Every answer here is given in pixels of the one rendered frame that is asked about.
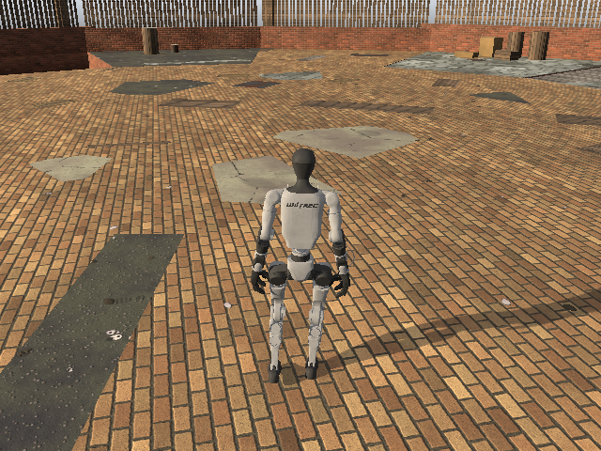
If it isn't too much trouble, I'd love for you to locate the humanoid robot torso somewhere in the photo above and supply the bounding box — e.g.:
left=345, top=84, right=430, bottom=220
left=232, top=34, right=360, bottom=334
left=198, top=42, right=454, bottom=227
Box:
left=280, top=184, right=324, bottom=282

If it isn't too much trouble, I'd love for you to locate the left robot upper arm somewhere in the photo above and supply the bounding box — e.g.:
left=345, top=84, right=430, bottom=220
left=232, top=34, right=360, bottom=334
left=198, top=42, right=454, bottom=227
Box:
left=260, top=189, right=283, bottom=241

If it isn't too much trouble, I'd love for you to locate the left robot forearm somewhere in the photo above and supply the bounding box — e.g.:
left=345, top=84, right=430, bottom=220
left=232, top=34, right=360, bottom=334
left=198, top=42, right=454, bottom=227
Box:
left=252, top=226, right=270, bottom=272

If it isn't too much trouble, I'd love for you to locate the robot left thigh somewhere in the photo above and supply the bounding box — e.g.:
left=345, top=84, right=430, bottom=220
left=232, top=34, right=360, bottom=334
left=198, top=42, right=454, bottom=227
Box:
left=269, top=261, right=287, bottom=322

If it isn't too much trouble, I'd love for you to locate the right robot forearm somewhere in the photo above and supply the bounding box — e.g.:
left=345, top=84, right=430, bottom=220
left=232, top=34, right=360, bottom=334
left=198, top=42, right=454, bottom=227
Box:
left=332, top=229, right=349, bottom=274

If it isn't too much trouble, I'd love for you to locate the right robot hand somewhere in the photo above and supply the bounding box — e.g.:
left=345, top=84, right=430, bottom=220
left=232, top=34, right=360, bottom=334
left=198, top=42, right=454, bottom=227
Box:
left=329, top=272, right=350, bottom=298

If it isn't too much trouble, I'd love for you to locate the right robot upper arm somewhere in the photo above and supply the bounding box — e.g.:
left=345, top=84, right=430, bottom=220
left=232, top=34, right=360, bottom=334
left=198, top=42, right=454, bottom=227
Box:
left=322, top=190, right=343, bottom=243

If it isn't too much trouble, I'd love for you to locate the left robot hand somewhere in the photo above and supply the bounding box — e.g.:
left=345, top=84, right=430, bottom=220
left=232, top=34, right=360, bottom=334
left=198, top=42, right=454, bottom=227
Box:
left=250, top=270, right=270, bottom=294

